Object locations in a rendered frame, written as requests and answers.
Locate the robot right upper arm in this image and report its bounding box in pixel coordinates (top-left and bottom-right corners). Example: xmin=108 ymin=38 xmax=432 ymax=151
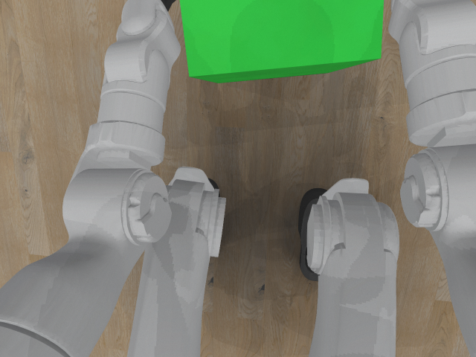
xmin=400 ymin=144 xmax=476 ymax=357

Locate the robot left upper arm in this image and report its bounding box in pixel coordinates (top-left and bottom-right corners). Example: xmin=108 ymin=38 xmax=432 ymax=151
xmin=0 ymin=168 xmax=172 ymax=357

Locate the left robot shin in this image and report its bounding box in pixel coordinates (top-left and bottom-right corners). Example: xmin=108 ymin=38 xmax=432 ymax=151
xmin=166 ymin=167 xmax=214 ymax=197

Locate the left robot forearm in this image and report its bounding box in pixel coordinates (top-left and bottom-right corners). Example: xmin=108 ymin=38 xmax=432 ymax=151
xmin=62 ymin=0 xmax=181 ymax=220

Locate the right robot foot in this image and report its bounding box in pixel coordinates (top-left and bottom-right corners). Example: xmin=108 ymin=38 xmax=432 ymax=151
xmin=298 ymin=188 xmax=327 ymax=281

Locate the right robot forearm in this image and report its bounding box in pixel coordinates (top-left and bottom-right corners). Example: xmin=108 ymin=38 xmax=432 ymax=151
xmin=388 ymin=0 xmax=476 ymax=148

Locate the carton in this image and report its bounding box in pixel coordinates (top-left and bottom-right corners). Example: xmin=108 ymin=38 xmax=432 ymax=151
xmin=180 ymin=0 xmax=384 ymax=83

